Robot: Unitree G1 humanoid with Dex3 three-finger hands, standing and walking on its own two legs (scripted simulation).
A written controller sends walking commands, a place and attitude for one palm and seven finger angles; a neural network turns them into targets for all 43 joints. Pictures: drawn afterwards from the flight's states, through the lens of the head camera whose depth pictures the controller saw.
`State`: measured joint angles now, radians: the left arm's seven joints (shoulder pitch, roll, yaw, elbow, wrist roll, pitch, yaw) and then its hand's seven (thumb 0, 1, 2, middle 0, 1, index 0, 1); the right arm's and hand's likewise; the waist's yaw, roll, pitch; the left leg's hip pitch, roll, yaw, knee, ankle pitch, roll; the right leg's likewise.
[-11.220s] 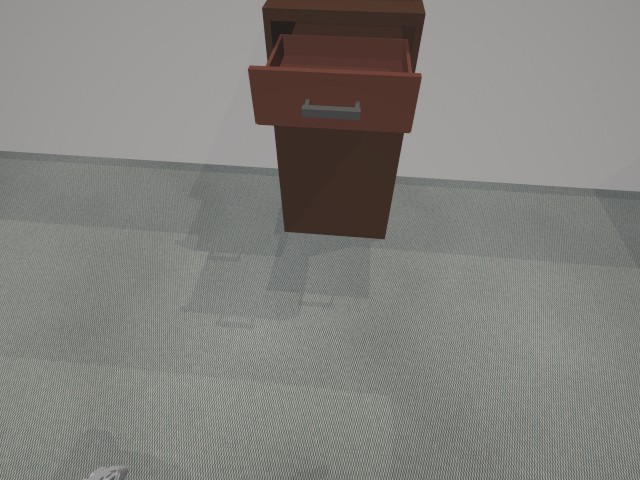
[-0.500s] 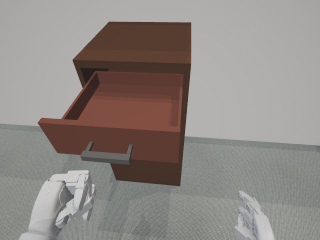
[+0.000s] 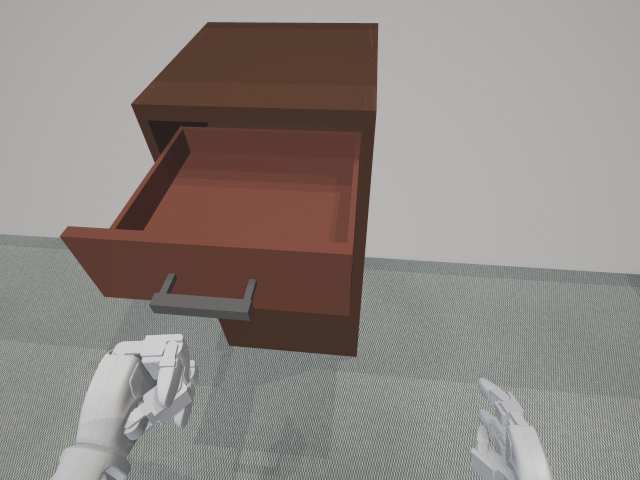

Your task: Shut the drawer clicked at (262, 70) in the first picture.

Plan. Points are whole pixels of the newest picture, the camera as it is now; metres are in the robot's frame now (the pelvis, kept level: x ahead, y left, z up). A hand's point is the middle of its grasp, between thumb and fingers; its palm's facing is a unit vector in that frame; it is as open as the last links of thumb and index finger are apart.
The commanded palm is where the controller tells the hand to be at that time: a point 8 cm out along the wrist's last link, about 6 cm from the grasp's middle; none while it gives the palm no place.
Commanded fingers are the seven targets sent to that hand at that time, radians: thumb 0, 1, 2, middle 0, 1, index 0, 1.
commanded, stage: bring the fist close to the handle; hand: left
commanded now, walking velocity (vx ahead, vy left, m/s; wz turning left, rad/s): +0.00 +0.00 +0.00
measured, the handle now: (206, 294) +0.34 +0.19 +0.04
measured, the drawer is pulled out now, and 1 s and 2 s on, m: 0.30 0.30 0.25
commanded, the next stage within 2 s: push the drawer shut in 1.02 s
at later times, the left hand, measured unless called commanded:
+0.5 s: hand (208, 379) +0.22 +0.15 +0.06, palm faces -0.05 -1.00 -0.05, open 3.3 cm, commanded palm +0.20 +0.21 +0.06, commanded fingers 0.00 0.90 0.90 -1.40 -1.60 -1.40 -1.60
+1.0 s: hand (214, 375) +0.23 +0.15 +0.04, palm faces -0.05 -1.00 -0.05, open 3.3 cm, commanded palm +0.21 +0.21 +0.05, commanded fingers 0.00 0.90 0.90 -1.40 -1.60 -1.40 -1.60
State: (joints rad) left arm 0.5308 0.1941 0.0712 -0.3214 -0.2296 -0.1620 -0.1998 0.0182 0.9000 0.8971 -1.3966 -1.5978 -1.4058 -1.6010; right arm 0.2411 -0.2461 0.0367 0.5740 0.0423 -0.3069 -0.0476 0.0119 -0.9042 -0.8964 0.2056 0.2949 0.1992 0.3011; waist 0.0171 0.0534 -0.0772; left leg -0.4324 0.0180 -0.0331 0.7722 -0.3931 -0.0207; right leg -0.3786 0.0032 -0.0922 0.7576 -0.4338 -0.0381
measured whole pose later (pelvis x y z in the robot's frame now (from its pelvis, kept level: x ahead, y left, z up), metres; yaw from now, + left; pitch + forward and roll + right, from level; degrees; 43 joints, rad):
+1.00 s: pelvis -0.01 +0.01 -0.03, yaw -1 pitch +10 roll -1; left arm 0.37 0.18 0.03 -0.10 -0.18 -0.30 -0.10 0.02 0.90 0.90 -1.39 -1.60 -1.40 -1.60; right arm 0.26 -0.24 0.03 0.50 0.02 -0.14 -0.01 0.01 -0.91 -0.90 0.21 0.29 0.20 0.30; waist -0.03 0.04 -0.11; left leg -0.68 0.02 -0.01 0.96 -0.46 0.00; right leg -0.63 0.00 -0.07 0.94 -0.49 -0.02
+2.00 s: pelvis -0.03 +0.02 -0.02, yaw -1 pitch +10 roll -1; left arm -0.19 0.22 0.07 0.42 -0.18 -0.32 -0.11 -0.01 0.76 0.94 -1.40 -1.60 -1.41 -1.60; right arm 0.22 -0.25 0.04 0.62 0.04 -0.12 -0.04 0.01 -0.91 -0.90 0.21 0.29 0.20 0.30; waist -0.04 0.03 -0.07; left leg -0.70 0.01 -0.02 0.93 -0.40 0.00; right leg -0.65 -0.01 -0.08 0.92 -0.44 -0.02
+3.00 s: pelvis -0.03 +0.02 -0.04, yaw -2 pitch +17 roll -2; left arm -0.79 0.33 0.26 1.08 -0.10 -0.43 -0.11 0.00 0.78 0.94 -1.40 -1.60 -1.41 -1.60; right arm 0.33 -0.26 0.03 0.67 0.00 -0.02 0.00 0.00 -0.91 -0.90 0.21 0.29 0.20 0.30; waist -0.13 0.03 -0.10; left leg -0.87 0.03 -0.01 1.00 -0.42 0.01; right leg -0.82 0.01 -0.06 0.97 -0.44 -0.02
